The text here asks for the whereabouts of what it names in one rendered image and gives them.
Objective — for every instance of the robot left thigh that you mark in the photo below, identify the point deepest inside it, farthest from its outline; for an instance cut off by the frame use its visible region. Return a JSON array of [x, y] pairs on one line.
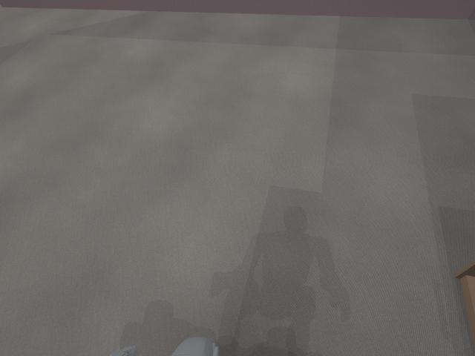
[[196, 346]]

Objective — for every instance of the wardrobe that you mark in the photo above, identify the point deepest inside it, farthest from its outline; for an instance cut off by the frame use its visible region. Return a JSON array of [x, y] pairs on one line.
[[467, 277]]

